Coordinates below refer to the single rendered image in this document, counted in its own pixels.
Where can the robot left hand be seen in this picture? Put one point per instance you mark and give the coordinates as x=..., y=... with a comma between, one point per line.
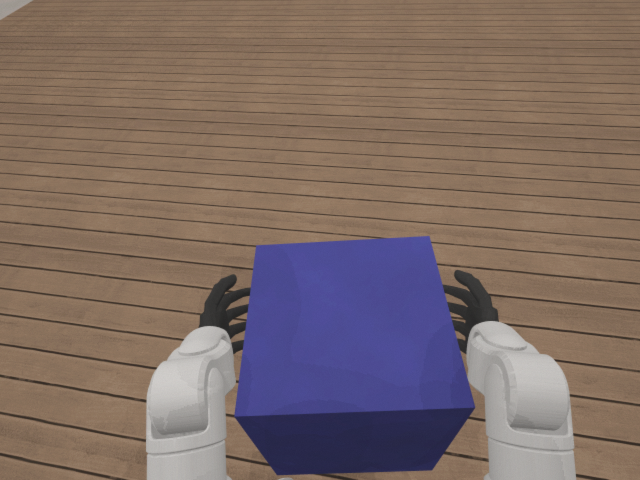
x=215, y=313

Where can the robot right forearm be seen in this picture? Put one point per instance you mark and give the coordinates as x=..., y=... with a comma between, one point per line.
x=527, y=406

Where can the robot left forearm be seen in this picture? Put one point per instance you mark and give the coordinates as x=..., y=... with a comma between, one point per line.
x=185, y=410

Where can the robot right hand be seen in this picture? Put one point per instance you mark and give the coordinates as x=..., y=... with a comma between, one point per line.
x=479, y=304

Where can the carton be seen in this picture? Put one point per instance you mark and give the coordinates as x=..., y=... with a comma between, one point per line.
x=350, y=360

